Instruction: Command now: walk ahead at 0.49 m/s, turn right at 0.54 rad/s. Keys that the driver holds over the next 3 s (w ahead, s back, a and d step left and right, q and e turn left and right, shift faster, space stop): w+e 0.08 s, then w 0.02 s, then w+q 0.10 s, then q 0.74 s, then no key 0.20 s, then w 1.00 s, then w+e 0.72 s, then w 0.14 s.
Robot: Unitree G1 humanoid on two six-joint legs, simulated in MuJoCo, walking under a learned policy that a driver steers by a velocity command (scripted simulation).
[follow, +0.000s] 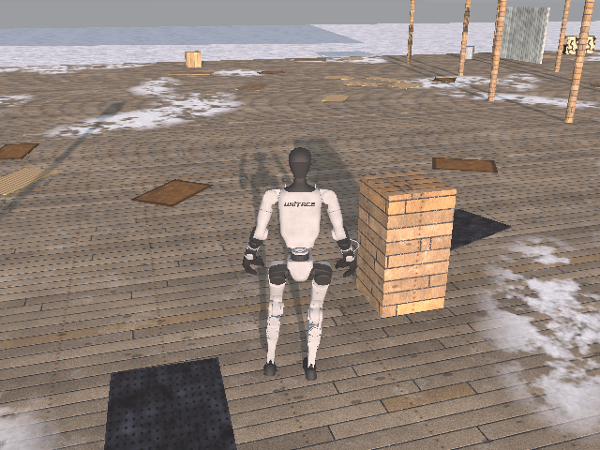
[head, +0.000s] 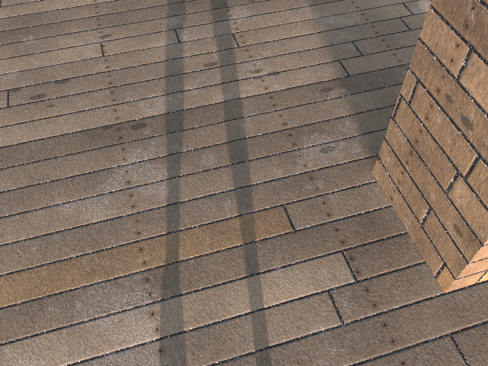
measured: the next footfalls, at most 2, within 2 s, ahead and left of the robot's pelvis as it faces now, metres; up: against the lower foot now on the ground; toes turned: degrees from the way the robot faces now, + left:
left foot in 0.32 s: +0.38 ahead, +0.14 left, +0.00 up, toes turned -4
right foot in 0.78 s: +0.41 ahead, -0.07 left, +0.00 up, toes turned +17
